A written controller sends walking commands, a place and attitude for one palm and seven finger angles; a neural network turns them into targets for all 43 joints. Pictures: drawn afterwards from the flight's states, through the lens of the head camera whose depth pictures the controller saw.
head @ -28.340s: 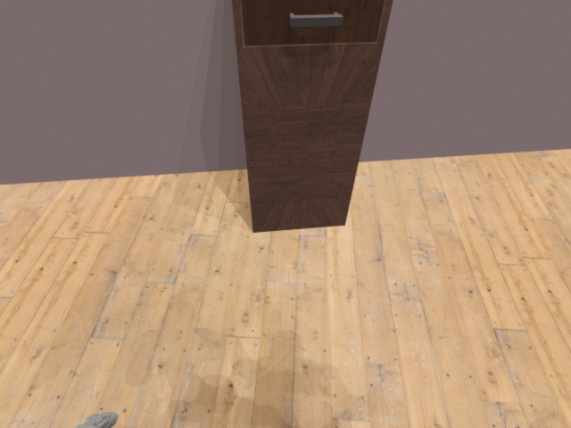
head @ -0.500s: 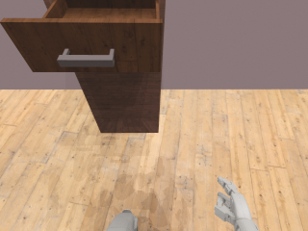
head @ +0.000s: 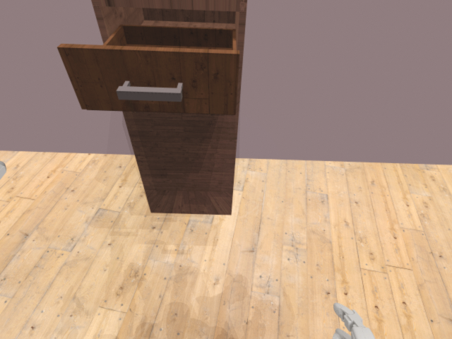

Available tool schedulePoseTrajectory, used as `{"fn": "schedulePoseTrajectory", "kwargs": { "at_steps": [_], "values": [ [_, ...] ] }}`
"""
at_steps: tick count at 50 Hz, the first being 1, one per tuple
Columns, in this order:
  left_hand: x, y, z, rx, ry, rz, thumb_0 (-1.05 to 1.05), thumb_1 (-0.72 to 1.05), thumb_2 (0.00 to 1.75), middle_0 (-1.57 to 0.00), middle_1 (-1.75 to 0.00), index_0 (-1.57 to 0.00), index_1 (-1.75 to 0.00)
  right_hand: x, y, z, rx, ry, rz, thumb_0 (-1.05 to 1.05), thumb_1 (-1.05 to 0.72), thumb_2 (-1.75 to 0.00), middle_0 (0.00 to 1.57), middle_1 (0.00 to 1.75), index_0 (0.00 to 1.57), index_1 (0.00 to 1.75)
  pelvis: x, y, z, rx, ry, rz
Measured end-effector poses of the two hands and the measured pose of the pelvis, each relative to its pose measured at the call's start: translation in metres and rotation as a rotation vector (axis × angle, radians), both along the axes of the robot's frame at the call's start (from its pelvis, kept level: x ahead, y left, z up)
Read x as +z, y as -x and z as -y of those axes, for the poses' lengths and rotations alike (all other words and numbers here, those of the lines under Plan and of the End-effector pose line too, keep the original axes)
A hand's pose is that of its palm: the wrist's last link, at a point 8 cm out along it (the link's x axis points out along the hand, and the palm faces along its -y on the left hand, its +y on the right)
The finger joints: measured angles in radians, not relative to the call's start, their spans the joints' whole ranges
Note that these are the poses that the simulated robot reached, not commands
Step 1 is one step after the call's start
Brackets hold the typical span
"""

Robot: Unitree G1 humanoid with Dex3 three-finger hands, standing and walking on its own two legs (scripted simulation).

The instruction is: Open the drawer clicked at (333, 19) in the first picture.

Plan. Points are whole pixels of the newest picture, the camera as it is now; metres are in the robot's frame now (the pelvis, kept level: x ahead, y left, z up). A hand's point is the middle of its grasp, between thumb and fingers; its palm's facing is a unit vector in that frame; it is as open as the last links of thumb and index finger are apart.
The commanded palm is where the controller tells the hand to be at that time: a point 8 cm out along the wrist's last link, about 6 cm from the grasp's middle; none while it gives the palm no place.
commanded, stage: stop stepping back and stand still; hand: left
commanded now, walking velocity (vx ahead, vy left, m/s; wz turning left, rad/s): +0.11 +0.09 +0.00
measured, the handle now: (152, 89) +0.59 +0.19 +0.16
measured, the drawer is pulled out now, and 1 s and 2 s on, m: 0.29 0.29 0.29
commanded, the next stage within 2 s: let the arm hang, fingers relaxed in 0.62 s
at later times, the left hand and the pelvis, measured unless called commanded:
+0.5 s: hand (29, 163) +0.21 +0.20 +0.29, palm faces +0.44 -0.71 -0.55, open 7.4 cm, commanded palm +0.15 +0.29 +0.34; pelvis +0.03 +0.01 +0.01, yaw +1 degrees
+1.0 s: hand out of the picture +0.09 +0.15 -0.15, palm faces +0.04 -0.98 -0.17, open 7.1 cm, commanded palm none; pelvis -0.01 -0.01 -0.01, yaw +2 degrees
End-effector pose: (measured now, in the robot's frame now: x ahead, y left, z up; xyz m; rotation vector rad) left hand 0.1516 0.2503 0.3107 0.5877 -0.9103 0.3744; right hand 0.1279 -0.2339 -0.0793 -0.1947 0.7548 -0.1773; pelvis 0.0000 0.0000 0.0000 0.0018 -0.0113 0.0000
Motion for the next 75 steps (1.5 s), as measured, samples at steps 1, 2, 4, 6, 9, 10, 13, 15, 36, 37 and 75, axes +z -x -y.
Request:
{"fn": "schedulePoseTrajectory", "kwargs": {
  "at_steps": [1, 2, 4, 6, 9, 10, 13, 15, 36, 37, 75],
  "values": [
    [0.006, 0.008, 0.007, -0.018, -0.051, 0.028, 0.02, 0.89, 0.9, -0.2, -0.3, -0.21, -0.3, 0.002, -0.001, 0.0, 0.007, 0.007, -0.006, 0.02, -0.9, -0.9, 0.2, 0.3, 0.21, 0.3, 0.001, 0.001, 0.001, 0.002, -0.002, 0.0],
    [0.014, 0.016, 0.012, -0.025, -0.107, 0.067, 0.02, 0.88, 0.9, -0.21, -0.3, -0.21, -0.3, 0.004, -0.002, -0.001, 0.014, 0.014, -0.013, 0.02, -0.9, -0.9, 0.2, 0.3, 0.21, 0.3, 0.002, 0.001, 0.001, 0.004, -0.006, -0.002],
    [0.032, 0.032, 0.014, -0.012, -0.209, 0.174, 0.02, 0.88, 0.9, -0.21, -0.3, -0.22, -0.3, 0.007, -0.006, -0.002, 0.029, 0.032, -0.021, 0.02, -0.9, -0.9, 0.2, 0.3, 0.21, 0.3, 0.003, -0.001, 0.0, 0.008, -0.009, -0.006],
    [0.049, 0.042, 0.009, 0.019, -0.275, 0.283, 0.01, 0.88, 0.9, -0.22, -0.3, -0.22, -0.3, 0.005, -0.011, -0.003, 0.043, 0.048, -0.015, 0.02, -0.9, -0.9, 0.2, 0.3, 0.21, 0.3, 0.001, -0.002, -0.004, 0.018, 0.002, -0.009],
    [0.068, 0.038, -0.012, 0.096, -0.254, 0.359, 0.01, 0.88, 0.9, -0.21, -0.3, -0.22, -0.3, 0.0, -0.02, -0.006, 0.047, 0.025, -0.001, 0.02, -0.9, -0.9, 0.2, 0.3, 0.21, 0.3, 0.0, -0.005, -0.008, 0.026, 0.009, -0.002],
    [0.073, 0.032, -0.021, 0.125, -0.223, 0.358, 0.0, 0.88, 0.9, -0.21, -0.3, -0.22, -0.3, -0.002, -0.023, -0.008, 0.047, 0.008, 0.004, 0.02, -0.9, -0.9, 0.2, 0.3, 0.21, 0.3, 0.0, -0.006, -0.008, 0.029, 0.008, -0.001],
    [0.074, 0.006, -0.046, 0.214, -0.118, 0.27, 0.0, 0.89, 0.9, -0.21, -0.3, -0.21, -0.3, -0.008, -0.031, -0.013, 0.051, -0.048, 0.022, 0.02, -0.9, -0.9, 0.2, 0.3, 0.21, 0.3, -0.002, -0.011, -0.004, 0.029, -0.009, -0.003],
    [0.06, -0.015, -0.055, 0.235, -0.048, 0.155, 0.0, 0.89, 0.9, -0.2, -0.3, -0.21, -0.3, -0.012, -0.035, -0.014, 0.049, -0.075, 0.021, 0.02, -0.9, -0.9, 0.2, 0.3, 0.21, 0.3, -0.002, -0.013, -0.003, 0.029, 0.004, -0.003],
    [0.074, -0.028, -0.055, 0.207, -0.167, 0.187, 0.0, 0.88, 0.9, -0.21, -0.3, -0.22, -0.3, 0.011, -0.07, -0.02, 0.032, -0.061, 0.036, 0.02, -0.9, -0.9, 0.2, 0.3, 0.21, 0.3, 0.01, -0.028, -0.012, 0.012, 0.031, -0.01],
    [0.064, -0.04, -0.065, 0.203, -0.102, 0.123, 0.0, 0.88, 0.9, -0.21, -0.3, -0.21, -0.3, 0.01, -0.07, -0.019, 0.035, -0.071, 0.057, 0.02, -0.9, -0.9, 0.2, 0.3, 0.21, 0.3, 0.009, -0.026, -0.013, 0.017, 0.028, -0.018],
    [-0.416, 0.189, -0.002, 0.476, 0.71, -2.124, 0.01, 0.91, 0.9, -0.2, -0.3, -0.2, -0.3, -0.061, 0.14, 0.004, -0.015, -0.101, -0.584, 0.01, -0.9, -0.9, 0.2, 0.3, 0.21, 0.3, 0.017, 0.032, 0.01, 0.027, -0.008, 0.025]
  ]
}}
